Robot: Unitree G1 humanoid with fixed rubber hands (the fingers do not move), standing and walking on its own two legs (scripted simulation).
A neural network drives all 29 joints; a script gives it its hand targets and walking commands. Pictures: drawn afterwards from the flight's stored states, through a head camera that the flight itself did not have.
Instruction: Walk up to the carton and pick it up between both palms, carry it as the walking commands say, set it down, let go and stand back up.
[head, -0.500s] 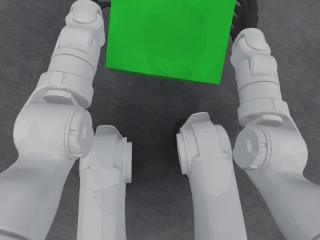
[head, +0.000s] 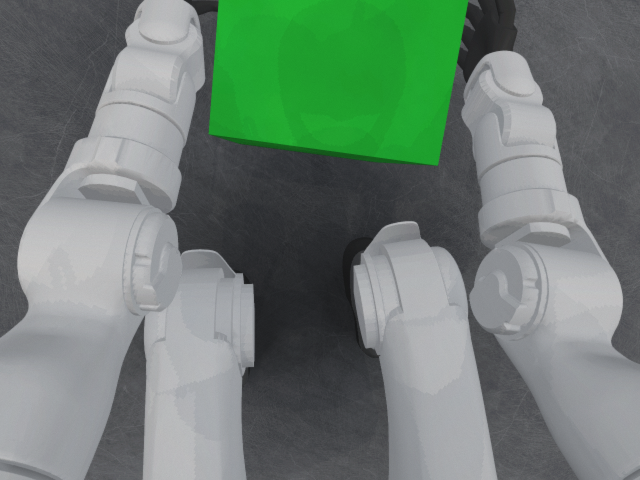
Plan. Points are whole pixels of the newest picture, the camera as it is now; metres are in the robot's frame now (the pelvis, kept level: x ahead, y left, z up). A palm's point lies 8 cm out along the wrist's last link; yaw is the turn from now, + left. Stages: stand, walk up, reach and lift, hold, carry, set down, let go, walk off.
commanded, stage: set down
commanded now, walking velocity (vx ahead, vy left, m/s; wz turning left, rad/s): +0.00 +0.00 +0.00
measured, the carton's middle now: (326, 65) +0.50 -0.07 -0.24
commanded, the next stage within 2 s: let go in 1.96 s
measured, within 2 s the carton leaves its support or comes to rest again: neither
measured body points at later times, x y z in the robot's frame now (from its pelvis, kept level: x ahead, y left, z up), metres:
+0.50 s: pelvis -0.01 -0.01 +0.01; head +0.36 -0.01 +0.26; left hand +0.56 +0.10 -0.19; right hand +0.49 -0.26 -0.18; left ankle +0.09 +0.11 -0.34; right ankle +0.12 -0.13 -0.34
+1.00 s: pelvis -0.01 -0.01 +0.04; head +0.34 -0.03 +0.33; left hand +0.58 +0.10 -0.09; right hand +0.49 -0.27 -0.09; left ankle +0.09 +0.11 -0.34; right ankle +0.12 -0.13 -0.34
